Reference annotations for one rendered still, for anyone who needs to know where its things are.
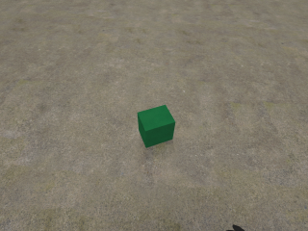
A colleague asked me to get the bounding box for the carton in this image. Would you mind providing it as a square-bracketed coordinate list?
[137, 105, 175, 148]

